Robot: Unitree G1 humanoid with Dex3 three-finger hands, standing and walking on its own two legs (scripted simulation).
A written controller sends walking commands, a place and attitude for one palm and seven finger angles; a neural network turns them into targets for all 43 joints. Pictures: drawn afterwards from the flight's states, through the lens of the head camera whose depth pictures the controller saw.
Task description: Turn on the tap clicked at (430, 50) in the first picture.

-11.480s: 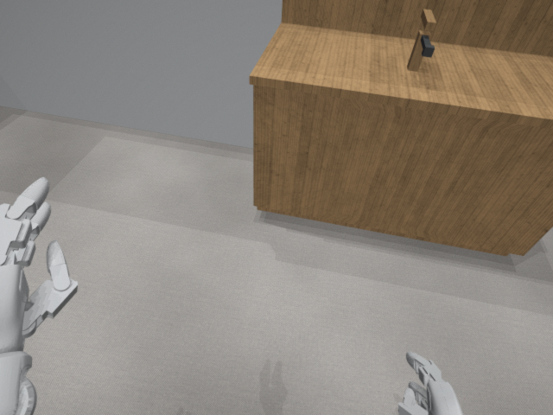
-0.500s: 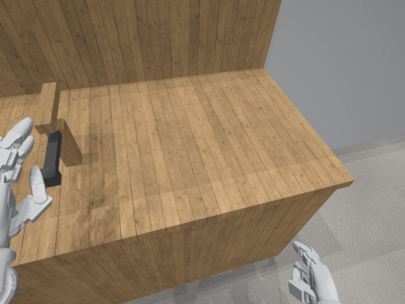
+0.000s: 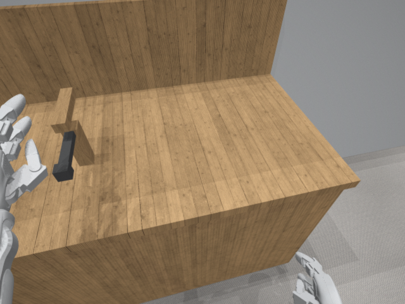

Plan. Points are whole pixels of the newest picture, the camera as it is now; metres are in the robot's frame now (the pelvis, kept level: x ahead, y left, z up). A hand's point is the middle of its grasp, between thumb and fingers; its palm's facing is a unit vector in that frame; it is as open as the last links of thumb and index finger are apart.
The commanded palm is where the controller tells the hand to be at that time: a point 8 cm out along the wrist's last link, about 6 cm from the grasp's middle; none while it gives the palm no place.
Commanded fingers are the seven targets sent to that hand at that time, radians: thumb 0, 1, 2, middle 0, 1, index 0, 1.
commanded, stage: turn the palm inward beside the body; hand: left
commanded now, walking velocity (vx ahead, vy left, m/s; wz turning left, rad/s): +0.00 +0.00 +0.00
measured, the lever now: (63, 171) +0.32 +0.32 +0.08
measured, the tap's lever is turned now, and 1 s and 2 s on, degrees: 0 0 0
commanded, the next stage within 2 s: none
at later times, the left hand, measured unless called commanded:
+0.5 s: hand (87, 206) +0.22 +0.21 +0.15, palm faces +0.40 -0.85 -0.34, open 7.5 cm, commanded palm +0.16 +0.26 +0.16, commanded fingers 0.00 0.90 0.90 -0.20 -0.30 -0.20 -0.30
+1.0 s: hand (79, 221) +0.19 +0.20 +0.15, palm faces +0.46 -0.86 -0.21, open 7.5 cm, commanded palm +0.14 +0.24 +0.16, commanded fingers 0.00 0.90 0.90 -0.20 -0.30 -0.20 -0.30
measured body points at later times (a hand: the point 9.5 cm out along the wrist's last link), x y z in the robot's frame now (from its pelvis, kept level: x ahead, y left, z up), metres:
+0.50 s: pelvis +0.01 -0.05 -0.01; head +0.00 -0.08 +0.44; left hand +0.19 +0.25 +0.17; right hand +0.23 -0.25 -0.09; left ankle +0.03 +0.10 -0.74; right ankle +0.02 -0.13 -0.74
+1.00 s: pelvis +0.02 -0.05 -0.01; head +0.00 -0.07 +0.43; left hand +0.16 +0.25 +0.16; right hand +0.23 -0.26 -0.08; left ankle +0.03 +0.10 -0.74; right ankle +0.02 -0.13 -0.74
